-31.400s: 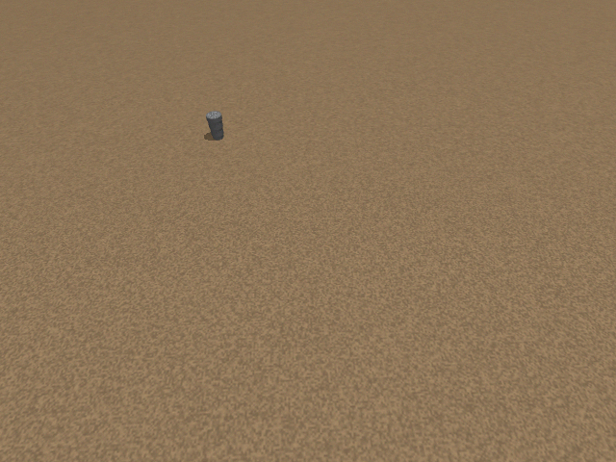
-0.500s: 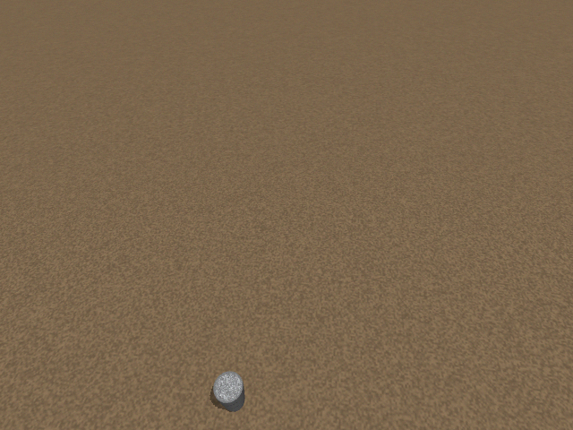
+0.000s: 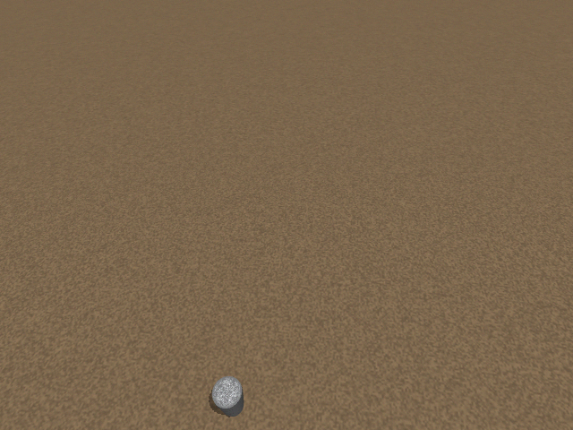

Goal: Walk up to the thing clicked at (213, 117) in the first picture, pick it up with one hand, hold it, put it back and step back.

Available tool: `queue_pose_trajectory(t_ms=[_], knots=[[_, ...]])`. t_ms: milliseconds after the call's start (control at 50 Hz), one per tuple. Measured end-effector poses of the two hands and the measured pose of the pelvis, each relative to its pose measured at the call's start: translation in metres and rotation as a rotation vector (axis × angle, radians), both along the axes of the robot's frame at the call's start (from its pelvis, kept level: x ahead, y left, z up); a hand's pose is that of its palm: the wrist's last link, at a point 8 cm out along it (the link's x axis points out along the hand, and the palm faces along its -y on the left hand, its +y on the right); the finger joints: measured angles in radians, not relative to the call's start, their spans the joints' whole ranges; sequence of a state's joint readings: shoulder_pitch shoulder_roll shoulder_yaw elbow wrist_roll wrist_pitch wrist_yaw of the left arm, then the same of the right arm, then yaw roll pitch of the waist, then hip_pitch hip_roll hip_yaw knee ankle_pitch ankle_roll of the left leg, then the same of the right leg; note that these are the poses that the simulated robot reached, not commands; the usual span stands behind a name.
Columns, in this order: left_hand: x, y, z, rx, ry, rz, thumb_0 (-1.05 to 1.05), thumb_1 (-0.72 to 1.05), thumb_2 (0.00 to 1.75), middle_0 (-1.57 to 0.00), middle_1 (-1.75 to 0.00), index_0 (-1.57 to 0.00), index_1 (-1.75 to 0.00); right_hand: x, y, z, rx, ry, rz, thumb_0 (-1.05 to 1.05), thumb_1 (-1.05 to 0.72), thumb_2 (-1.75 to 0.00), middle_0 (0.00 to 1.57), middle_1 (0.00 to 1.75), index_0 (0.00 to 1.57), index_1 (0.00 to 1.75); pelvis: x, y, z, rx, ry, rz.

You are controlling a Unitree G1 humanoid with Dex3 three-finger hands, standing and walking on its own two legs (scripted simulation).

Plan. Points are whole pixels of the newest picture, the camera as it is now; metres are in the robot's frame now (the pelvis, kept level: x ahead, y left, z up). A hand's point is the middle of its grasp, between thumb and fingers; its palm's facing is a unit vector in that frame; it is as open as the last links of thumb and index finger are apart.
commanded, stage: stand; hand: left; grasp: from the side
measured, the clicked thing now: (230, 399) +0.37 +0.22 -0.71
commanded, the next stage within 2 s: step back in 0.28 s
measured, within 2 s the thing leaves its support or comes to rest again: neither
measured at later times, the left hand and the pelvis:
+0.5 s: hand out of the picture +0.06 +0.28 -0.17, palm faces +0.00 -0.93 -0.38, open 7.4 cm; pelvis -0.04 +0.01 -0.02, yaw +1 degrees
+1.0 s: hand out of the picture +0.00 +0.31 -0.18, palm faces -0.10 -0.92 -0.38, open 7.4 cm; pelvis -0.12 +0.05 -0.03, yaw -4 degrees
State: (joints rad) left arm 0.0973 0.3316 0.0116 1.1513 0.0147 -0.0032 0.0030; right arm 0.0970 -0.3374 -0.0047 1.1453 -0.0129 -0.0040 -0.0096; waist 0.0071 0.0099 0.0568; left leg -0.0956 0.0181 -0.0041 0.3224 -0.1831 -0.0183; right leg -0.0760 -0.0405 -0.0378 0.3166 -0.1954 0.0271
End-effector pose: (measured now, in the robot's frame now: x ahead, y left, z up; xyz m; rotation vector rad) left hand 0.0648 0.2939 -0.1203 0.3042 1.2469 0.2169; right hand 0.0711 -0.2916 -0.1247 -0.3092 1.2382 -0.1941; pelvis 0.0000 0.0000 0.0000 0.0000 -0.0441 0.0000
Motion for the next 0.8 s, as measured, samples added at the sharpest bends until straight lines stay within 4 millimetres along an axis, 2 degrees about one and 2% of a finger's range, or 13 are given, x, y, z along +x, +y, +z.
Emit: queue_pose_trajectory(t_ms=[300, 460, 540, 640, 720, 800], knots=[[-0.008, -0.001, -0.001, -0.006, -0.002, 0.01, 0.01, 0.9, 0.9, -0.2, -0.3, -0.2, -0.3, -0.004, -0.002, 0.001, 0.005, -0.003, -0.003, 0.0, -0.91, -0.9, 0.2, 0.3, 0.21, 0.3, -0.004, -0.002, 0.0, -0.001, -0.002, 0.003], [-0.014, 0.019, -0.007, 0.029, -0.017, 0.013, 0.01, 0.9, 0.9, -0.21, -0.3, -0.2, -0.3, -0.015, -0.014, -0.004, -0.028, 0.0, -0.017, 0.0, -0.91, -0.9, 0.2, 0.3, 0.21, 0.3, -0.033, 0.005, -0.012, -0.018, 0.008, 0.013], [-0.011, 0.036, -0.014, 0.037, -0.035, -0.022, 0.01, 0.9, 0.9, -0.21, -0.3, -0.2, -0.3, -0.032, -0.01, -0.003, -0.061, 0.015, -0.024, 0.0, -0.91, -0.9, 0.2, 0.3, 0.21, 0.3, -0.046, 0.021, -0.019, -0.01, 0.014, 0.01], [0.004, 0.06, -0.029, 0.032, -0.097, -0.038, 0.01, 0.9, 0.9, -0.2, -0.3, -0.2, -0.3, -0.07, 0.007, -0.002, -0.108, 0.055, -0.026, 0.0, -0.91, -0.9, 0.2, 0.3, 0.2, 0.3, -0.062, 0.041, -0.031, -0.016, 0.026, 0.016], [0.002, 0.06, -0.028, 0.017, -0.109, -0.05, 0.01, 0.9, 0.9, -0.2, -0.3, -0.2, -0.3, -0.1, 0.024, 0.007, -0.111, 0.106, -0.028, 0.0, -0.91, -0.9, 0.2, 0.3, 0.21, 0.3, -0.075, 0.047, -0.021, -0.027, 0.03, 0.016], [-0.016, 0.058, -0.026, -0.001, -0.077, -0.079, 0.01, 0.9, 0.9, -0.2, -0.3, -0.2, -0.3, -0.112, 0.034, 0.009, -0.112, 0.089, -0.046, 0.0, -0.9, -0.9, 0.2, 0.3, 0.21, 0.3, -0.086, 0.054, -0.016, -0.026, 0.036, -0.01]])
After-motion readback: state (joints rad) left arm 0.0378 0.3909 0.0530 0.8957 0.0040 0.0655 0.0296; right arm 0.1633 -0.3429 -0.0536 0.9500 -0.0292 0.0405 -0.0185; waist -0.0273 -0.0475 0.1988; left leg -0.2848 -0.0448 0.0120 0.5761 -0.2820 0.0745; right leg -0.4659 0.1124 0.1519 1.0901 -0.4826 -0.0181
